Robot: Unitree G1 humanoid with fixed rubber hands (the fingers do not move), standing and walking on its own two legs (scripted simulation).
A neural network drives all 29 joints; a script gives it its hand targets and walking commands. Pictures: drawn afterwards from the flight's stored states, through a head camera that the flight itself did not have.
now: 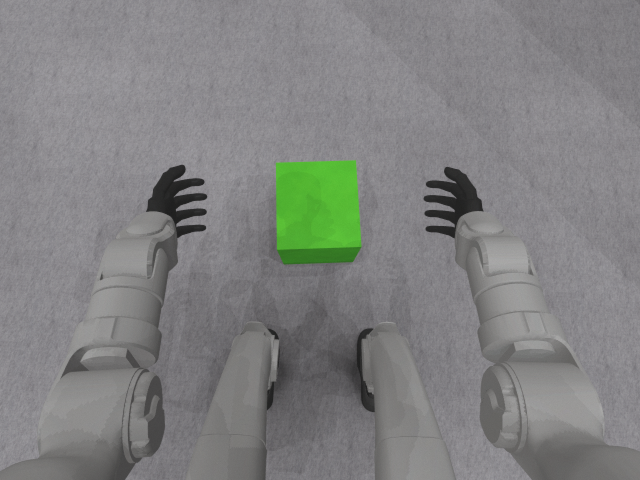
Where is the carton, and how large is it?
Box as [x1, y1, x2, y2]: [276, 160, 361, 263]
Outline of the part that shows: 355,160 276,163 277,250 283,263 340,262 353,260 361,246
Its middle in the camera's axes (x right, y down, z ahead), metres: +0.00 -0.06 +1.00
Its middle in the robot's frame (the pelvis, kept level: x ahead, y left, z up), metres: +0.55 +0.01 -0.57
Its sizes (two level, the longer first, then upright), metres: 0.215 0.194 0.202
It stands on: the floor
